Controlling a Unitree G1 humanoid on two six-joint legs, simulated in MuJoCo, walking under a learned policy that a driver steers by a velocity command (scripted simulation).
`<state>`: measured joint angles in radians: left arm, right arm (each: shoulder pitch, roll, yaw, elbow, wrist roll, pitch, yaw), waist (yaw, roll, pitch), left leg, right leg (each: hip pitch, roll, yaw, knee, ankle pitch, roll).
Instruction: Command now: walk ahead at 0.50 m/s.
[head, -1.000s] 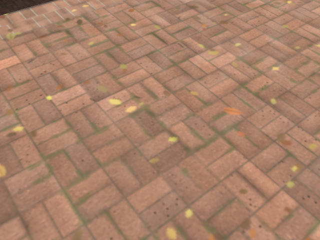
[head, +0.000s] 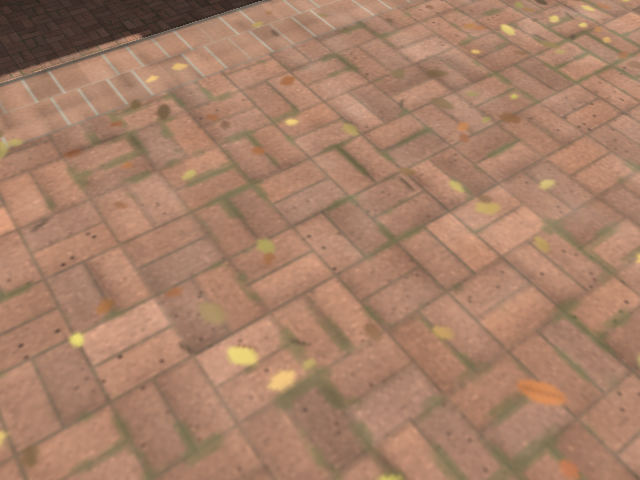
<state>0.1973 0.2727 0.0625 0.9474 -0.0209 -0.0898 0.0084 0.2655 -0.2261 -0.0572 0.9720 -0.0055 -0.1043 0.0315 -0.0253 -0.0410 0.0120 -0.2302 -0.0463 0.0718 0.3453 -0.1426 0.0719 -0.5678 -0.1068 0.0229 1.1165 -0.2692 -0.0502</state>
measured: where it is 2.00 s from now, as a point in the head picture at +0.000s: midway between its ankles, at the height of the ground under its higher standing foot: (345, 463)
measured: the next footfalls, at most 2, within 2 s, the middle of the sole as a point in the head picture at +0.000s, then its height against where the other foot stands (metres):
right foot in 0.36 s outside the picture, level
left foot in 0.86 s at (284, 411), level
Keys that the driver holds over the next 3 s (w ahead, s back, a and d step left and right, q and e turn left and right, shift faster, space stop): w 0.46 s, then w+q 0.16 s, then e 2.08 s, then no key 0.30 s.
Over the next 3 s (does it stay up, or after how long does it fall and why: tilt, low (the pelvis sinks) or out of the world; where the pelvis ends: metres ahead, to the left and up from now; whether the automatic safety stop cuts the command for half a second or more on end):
stays up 0.53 -0.10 0.00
